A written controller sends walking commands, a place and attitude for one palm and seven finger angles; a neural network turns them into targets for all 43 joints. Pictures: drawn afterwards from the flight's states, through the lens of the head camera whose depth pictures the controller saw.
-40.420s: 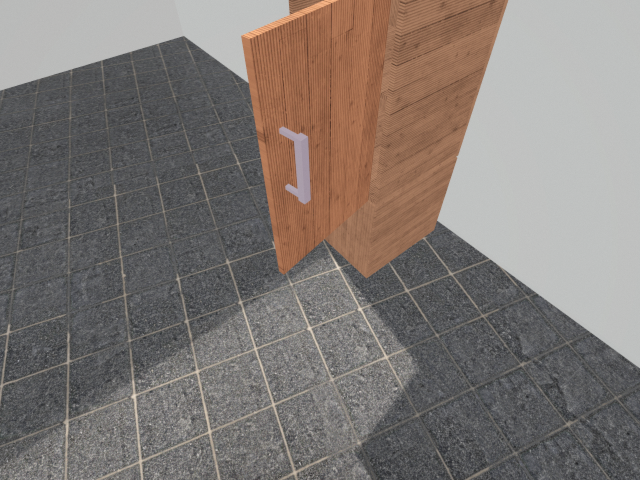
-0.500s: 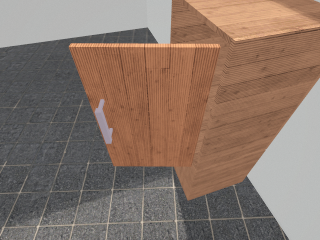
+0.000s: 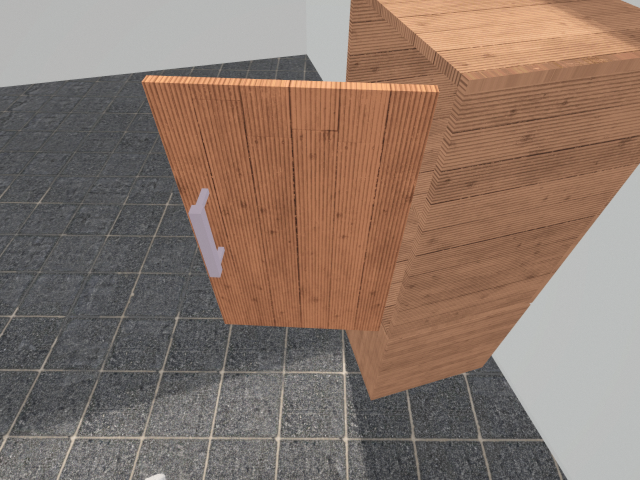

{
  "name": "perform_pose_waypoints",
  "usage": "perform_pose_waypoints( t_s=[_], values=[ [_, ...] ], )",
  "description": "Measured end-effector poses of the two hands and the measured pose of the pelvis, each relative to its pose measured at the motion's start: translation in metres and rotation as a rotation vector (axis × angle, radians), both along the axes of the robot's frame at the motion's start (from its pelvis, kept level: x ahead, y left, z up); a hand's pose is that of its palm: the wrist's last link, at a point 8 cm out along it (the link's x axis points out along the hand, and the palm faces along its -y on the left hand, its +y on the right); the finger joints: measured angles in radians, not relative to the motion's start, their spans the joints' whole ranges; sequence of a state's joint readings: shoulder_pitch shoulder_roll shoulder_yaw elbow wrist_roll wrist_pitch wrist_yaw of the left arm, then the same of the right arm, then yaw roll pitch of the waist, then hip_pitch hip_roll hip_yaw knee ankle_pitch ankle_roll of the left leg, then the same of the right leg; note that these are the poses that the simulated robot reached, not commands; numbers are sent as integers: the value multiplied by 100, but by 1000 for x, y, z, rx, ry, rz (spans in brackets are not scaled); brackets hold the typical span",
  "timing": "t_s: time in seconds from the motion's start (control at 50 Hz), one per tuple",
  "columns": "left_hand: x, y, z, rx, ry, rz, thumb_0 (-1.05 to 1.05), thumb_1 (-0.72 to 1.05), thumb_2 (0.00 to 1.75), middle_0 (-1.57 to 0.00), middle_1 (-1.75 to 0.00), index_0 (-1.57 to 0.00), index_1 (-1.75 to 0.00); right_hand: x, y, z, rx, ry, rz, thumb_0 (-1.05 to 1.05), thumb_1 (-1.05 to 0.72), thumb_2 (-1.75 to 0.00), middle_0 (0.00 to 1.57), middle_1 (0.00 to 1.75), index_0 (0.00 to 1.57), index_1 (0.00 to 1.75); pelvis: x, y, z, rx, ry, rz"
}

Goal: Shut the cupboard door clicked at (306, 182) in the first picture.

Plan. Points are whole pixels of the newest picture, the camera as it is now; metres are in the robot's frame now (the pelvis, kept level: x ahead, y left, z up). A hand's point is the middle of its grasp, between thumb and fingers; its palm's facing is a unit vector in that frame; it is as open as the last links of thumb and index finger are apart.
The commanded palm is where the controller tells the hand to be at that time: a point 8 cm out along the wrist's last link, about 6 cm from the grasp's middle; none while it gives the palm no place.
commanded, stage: raise the hand and make a fist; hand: left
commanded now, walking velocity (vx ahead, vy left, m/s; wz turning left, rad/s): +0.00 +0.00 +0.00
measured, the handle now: (210, 235) +0.47 +0.21 +0.00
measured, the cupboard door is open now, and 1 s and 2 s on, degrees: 71 71 71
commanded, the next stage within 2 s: bring the fist close to the handle in 1.84 s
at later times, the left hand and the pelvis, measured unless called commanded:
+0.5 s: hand (161, 461) +0.15 +0.20 -0.04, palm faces +0.11 -0.99 -0.05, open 5.4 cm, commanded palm +0.14 +0.24 -0.04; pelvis +0.00 +0.00 -0.11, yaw +4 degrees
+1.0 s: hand (186, 414) +0.21 +0.19 -0.04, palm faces -0.09 -1.00 -0.02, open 3.3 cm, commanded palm +0.18 +0.26 -0.02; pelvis +0.02 +0.01 -0.09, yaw +3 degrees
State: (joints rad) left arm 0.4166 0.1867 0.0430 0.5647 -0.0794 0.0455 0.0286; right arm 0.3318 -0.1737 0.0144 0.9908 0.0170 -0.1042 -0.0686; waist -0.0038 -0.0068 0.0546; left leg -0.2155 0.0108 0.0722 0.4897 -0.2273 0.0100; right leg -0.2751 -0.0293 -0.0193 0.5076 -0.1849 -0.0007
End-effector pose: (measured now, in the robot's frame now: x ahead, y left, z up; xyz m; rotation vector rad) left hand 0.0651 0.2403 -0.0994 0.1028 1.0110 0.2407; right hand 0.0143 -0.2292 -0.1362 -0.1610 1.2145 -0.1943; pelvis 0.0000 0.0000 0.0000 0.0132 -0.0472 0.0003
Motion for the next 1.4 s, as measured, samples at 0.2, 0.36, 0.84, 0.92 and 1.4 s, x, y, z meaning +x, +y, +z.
perform_pose_waypoints(
  t_s=[0.2,0.36,0.84,0.92,1.4],
  values=[
    [126,-14,98,-75,-1027,-156,1,91,90,-29,-41,-30,-40,133,-27,40,-87,-649,159,1,-91,-90,20,30,20,30,-17,-3,-42,0,124,35],
    [51,-6,12,-150,-852,-167,1,90,90,-43,-55,-44,-55,207,-15,43,-135,-806,310,1,-91,-90,20,30,20,30,-13,-6,-93,-26,225,53],
    [102,31,85,3,-961,-154,2,90,90,-86,-103,-87,-103,173,25,-26,-23,-491,206,2,-90,-90,20,31,20,30,20,15,-89,-70,306,56],
    [111,16,76,-59,-1002,-226,2,91,91,-93,-111,-94,-111,182,13,-23,-70,-518,233,2,-90,-90,20,31,20,30,16,16,-95,-78,308,64],
    [144,12,95,-74,-955,-287,2,90,90,-128,-148,-129,-148,189,20,9,-34,-572,222,1,-90,-90,20,31,20,30,24,7,-72,-67,254,57]
  ],
)
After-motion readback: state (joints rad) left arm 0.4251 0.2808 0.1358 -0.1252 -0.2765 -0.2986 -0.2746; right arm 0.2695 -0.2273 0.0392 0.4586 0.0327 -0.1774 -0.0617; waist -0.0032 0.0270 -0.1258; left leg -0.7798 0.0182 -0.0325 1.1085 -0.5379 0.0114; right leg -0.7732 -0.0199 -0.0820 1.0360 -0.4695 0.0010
